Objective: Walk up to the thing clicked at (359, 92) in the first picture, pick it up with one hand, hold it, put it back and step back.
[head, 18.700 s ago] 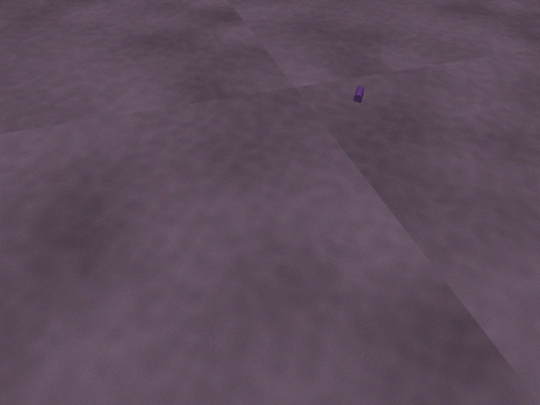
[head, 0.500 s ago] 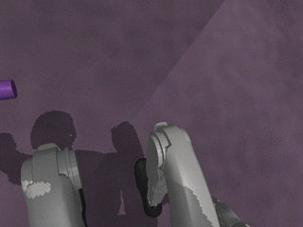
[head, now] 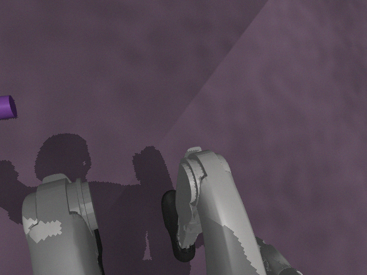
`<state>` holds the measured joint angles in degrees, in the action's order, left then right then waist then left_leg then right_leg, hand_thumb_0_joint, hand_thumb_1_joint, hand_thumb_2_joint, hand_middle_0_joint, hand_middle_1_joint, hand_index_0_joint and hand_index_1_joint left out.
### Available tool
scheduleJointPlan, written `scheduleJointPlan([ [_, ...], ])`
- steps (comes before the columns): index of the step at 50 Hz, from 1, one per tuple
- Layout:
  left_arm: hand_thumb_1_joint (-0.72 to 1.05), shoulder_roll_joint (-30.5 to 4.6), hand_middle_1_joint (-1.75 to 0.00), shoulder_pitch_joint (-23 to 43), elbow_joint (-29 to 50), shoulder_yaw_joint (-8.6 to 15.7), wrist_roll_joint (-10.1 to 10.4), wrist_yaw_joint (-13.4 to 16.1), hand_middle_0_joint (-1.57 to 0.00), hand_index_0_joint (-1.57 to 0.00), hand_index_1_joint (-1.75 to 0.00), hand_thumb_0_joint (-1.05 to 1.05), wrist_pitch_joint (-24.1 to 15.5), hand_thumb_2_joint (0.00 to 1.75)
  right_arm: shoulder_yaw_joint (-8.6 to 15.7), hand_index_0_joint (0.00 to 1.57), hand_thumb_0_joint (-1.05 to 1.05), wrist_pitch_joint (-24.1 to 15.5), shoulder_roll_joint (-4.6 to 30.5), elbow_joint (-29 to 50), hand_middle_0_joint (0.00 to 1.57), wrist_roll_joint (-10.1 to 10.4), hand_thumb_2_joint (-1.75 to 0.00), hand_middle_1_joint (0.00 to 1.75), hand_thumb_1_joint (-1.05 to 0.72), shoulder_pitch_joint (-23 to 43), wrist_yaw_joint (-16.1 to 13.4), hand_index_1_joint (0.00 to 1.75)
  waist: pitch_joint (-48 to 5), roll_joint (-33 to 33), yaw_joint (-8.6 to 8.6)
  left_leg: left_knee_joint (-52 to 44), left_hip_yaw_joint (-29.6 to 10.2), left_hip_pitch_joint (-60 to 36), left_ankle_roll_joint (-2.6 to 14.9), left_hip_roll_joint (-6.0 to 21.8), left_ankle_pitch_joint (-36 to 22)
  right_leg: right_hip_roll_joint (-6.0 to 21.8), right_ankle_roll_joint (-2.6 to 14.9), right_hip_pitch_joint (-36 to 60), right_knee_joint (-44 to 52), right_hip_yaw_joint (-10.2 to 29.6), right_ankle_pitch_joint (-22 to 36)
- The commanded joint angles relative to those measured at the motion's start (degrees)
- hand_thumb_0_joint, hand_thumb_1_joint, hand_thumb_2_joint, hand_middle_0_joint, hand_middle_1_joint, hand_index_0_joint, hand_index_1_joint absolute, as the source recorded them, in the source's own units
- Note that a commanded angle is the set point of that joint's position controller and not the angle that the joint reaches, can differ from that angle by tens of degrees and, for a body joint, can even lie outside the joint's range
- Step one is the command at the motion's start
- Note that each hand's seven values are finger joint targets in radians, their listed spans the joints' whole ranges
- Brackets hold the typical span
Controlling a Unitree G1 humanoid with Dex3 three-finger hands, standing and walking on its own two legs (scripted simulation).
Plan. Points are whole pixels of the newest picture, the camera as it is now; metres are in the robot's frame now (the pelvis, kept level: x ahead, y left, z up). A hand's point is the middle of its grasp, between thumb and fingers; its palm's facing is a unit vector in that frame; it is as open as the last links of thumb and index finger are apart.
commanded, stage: rise first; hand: left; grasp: from above
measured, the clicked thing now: out of the picture +0.48 +0.35 -0.29
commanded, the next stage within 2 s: none
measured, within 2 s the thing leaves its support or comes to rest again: neither
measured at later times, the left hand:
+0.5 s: hand out of the picture +0.43 +0.38 -0.17, palm faces -0.46 -0.11 -0.88, open 13.3 cm
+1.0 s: hand out of the picture +0.44 +0.39 -0.17, palm faces -0.46 -0.09 -0.88, open 13.2 cm
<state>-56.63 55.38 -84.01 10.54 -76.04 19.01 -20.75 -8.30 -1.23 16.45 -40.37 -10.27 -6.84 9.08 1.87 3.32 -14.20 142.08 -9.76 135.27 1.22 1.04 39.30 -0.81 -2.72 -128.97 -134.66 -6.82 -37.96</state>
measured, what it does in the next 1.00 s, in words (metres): stands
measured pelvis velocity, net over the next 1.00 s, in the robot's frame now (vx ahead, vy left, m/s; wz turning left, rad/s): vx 0.00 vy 0.00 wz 0.00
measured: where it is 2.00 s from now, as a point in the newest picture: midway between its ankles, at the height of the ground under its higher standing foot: (139, 253)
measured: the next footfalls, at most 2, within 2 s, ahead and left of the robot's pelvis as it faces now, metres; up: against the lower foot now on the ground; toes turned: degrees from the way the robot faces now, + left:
none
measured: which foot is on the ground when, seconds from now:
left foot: down 0.00-1.00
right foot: down 0.00-1.00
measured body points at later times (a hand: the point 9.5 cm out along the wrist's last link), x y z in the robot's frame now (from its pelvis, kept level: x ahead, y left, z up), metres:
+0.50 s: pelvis +0.00 +0.00 +0.00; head +0.24 +0.11 +0.36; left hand +0.45 +0.39 -0.12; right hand +0.08 -0.27 -0.09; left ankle +0.07 +0.12 -0.28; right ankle +0.11 -0.12 -0.28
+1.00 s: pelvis +0.00 +0.00 +0.00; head +0.25 +0.11 +0.36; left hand +0.46 +0.39 -0.12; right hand +0.07 -0.27 -0.09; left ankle +0.07 +0.12 -0.28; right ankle +0.11 -0.12 -0.28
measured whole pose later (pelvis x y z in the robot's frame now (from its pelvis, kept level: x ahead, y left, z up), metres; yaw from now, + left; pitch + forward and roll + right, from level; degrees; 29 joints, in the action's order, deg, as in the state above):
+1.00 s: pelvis +0.00 +0.00 +0.00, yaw +0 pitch +32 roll -12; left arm -56.4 55.3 -82.9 9.9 -75.8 18.6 -19.9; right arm -7.9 -1.5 16.3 -39.8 -9.6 -7.7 9.5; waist 1.1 2.9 -14.1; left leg 141.9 -9.6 135.7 1.3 0.6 39.3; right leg -0.6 -2.7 -129.1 -134.5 -6.7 -38.3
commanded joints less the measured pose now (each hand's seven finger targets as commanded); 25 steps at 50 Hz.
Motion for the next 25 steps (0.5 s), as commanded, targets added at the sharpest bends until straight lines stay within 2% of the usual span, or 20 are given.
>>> scheduleJointPlan([
  [1, -0.46, -17.0, -0.90, 14.4, 8.6, 2.3, 1.6, 2.2, -0.17, -0.16, -0.91, 0.00, -0.2, 0.96, 5.3, 0.20, 0.00, 0.1, 16.0, 0.0, 0.20, 0.3, -0.90, 0.30, -0.90, -11.5, -0.6, 0.30, -39.9, -24.4, 0.55, -15.2, 4.2, -33.7, -0.09, -0.6, -12.5, -1.9, 4.47, 15.9, 11.0, -4.3, 11.9],
  [2, -0.44, -16.6, -0.90, 14.6, 8.8, 1.9, 1.6, 2.1, -0.18, -0.17, -0.91, 0.00, -0.3, 0.93, 5.4, 0.20, 0.00, 0.0, 16.0, 0.2, 0.20, 0.4, -0.90, 0.30, -0.90, -11.2, -0.5, 0.30, -39.2, -24.5, 0.27, -15.8, 3.9, -33.2, -0.19, -0.6, -11.5, -2.0, 4.60, 15.4, 11.0, -4.4, 11.2],
  [6, -0.44, -17.7, -0.87, 14.6, 10.9, 2.9, 1.7, 2.1, -0.19, -0.18, -0.89, 0.00, -0.3, 0.94, 5.6, 0.20, 0.00, 0.1, 16.2, 0.2, 0.20, 0.6, -0.90, 0.30, -0.90, -11.1, -0.5, 0.30, -40.0, -26.7, 1.35, -16.5, 4.1, -33.9, -0.39, -0.7, -11.3, -1.7, 4.63, 15.4, 10.9, -4.2, 11.2],
  [8, -0.45, -16.2, -0.88, 13.1, 8.9, 2.1, 1.4, 1.9, -0.18, -0.17, -0.90, 0.00, 0.0, 0.94, 5.6, 0.20, 0.00, 0.2, 16.1, 0.5, 0.20, 0.6, -0.90, 0.30, -0.89, -11.1, -0.3, 0.30, -38.7, -24.9, 0.81, -16.4, 3.7, -33.2, -0.30, -0.6, -11.4, -1.7, 4.66, 15.0, 10.8, -4.5, 11.3],
  [9, -0.45, -16.8, -0.89, 15.4, 11.5, 2.3, 1.4, 2.0, -0.18, -0.17, -0.90, 0.00, -0.2, 0.94, 5.6, 0.20, 0.00, 0.3, 16.0, 0.0, 0.20, 0.6, -0.90, 0.30, -0.89, -11.3, -0.4, 0.30, -40.2, -25.4, 0.77, -16.3, 3.8, -33.9, -0.22, -0.7, -12.1, -1.8, 4.57, 15.3, 10.9, -4.5, 11.8],
  [13, -0.43, -14.9, -0.88, 14.5, 8.4, 0.6, 1.6, 1.6, -0.20, -0.18, -0.89, 0.00, 0.2, 0.94, 5.5, 0.20, 0.00, 0.1, 15.8, -0.2, 0.20, 0.9, -0.90, 0.30, -0.90, -11.6, -0.4, 0.30, -36.8, -22.4, -0.23, -15.6, 4.4, -30.9, 0.20, -0.7, -10.1, -1.9, 4.45, 15.4, 12.0, -4.1, 10.7],
  [14, -0.41, -14.9, -0.87, 14.8, 8.8, 0.7, 1.8, 1.6, -0.20, -0.19, -0.88, 0.00, 0.1, 0.92, 5.5, 0.20, 0.00, 0.1, 15.7, -0.3, 0.20, 0.8, -0.90, 0.30, -0.89, -11.7, -0.4, 0.30, -37.5, -22.2, 0.16, -15.6, 4.6, -31.2, 0.18, -0.7, -10.4, -1.9, 4.48, 15.6, 12.1, -4.0, 10.9],
  [18, -0.40, -16.0, -0.87, 14.9, 7.7, 1.1, 1.9, 1.3, -0.21, -0.20, -0.88, 0.00, -0.3, 0.91, 5.3, 0.20, 0.00, -0.1, 16.1, 0.0, 0.20, 0.7, -0.90, 0.30, -0.90, -11.5, -0.4, 0.30, -37.8, -22.8, -0.14, -15.4, 4.1, -31.8, 0.08, -0.8, -11.2, -1.8, 4.39, 15.6, 11.6, -4.1, 11.1],
  [19, -0.39, -17.2, -0.86, 16.2, 9.6, 1.8, 1.9, 1.5, -0.22, -0.21, -0.87, 0.00, -0.6, 0.90, 5.2, 0.20, 0.00, 0.0, 16.1, 0.1, 0.20, 0.6, -0.90, 0.30, -0.90, -11.6, -0.4, 0.30, -38.5, -23.7, 0.19, -15.7, 4.1, -31.9, -0.02, -0.8, -11.2, -1.8, 4.41, 16.4, 11.6, -4.2, 11.3],
  [20, -0.39, -17.6, -0.86, 14.6, 8.4, 2.1, 1.5, 1.4, -0.22, -0.21, -0.87, 0.00, -0.5, 0.90, 5.3, 0.20, 0.00, -0.1, 16.1, 0.8, 0.20, 0.8, -0.90, 0.30, -0.90, -10.9, -0.5, 0.30, -39.1, -23.1, 0.77, -15.6, 4.0, -32.5, -0.03, -0.6, -11.3, -1.8, 4.50, 16.1, 11.5, -4.1, 11.3],
  [24, -0.38, -16.8, -0.85, 15.3, 8.5, 1.9, 1.4, 2.0, -0.22, -0.22, -0.86, 0.00, -1.0, 0.89, 5.1, 0.20, 0.00, 0.1, 15.9, 0.2, 0.20, 0.4, -0.90, 0.30, -0.89, -11.1, -0.5, 0.30, -38.7, -23.1, 0.30, -15.1, 4.6, -31.1, 0.12, -0.8, -10.5, -2.0, 4.46, 16.5, 11.7, -4.1, 10.8],
  [25, -0.38, -17.4, -0.86, 15.6, 9.8, 2.3, 1.2, 2.0, -0.22, -0.22, -0.86, 0.00, -1.2, 0.89, 5.1, 0.20, 0.00, 0.0, 15.9, 0.5, 0.20, 0.5, -0.90, 0.30, -0.89, -11.0, -0.5, 0.30, -39.2, -24.5, 0.69, -15.7, 4.5, -32.5, -0.06, -0.9, -10.9, -1.9, 4.50, 16.4, 11.5, -4.2, 10.8],
])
